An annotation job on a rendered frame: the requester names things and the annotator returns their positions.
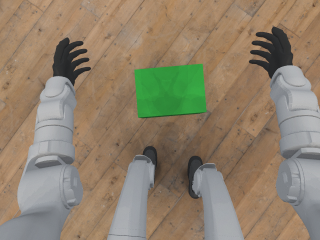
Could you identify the robot right hand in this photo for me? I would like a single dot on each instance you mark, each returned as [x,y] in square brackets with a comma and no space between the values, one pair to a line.
[280,51]

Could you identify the right robot forearm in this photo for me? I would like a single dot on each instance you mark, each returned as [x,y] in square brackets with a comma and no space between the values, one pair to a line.
[298,113]

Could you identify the robot left hand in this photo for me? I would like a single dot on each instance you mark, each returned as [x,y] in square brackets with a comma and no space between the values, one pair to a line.
[63,65]

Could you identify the carton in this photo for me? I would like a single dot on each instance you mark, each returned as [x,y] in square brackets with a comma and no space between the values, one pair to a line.
[170,91]

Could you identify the right robot upper arm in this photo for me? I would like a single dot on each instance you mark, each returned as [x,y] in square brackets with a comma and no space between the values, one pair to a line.
[298,183]

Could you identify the right robot thigh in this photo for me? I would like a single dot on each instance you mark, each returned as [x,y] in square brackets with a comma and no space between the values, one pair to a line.
[220,218]

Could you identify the left robot forearm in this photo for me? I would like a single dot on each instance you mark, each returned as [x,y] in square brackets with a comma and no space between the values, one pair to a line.
[54,127]

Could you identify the left robot upper arm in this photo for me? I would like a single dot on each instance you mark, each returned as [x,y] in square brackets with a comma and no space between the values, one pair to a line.
[46,197]

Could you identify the robot thigh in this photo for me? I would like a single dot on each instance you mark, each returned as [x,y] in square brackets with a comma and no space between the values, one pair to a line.
[220,218]
[130,217]

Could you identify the left robot thigh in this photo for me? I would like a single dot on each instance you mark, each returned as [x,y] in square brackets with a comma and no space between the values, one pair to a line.
[130,217]

